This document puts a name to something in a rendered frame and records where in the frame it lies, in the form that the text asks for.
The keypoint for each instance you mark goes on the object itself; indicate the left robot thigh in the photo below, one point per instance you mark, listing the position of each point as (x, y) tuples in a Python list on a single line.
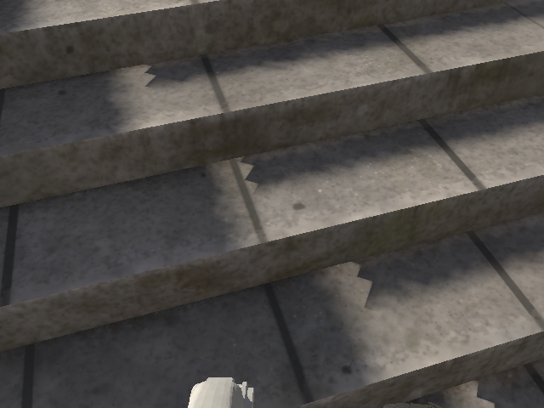
[(222, 392)]

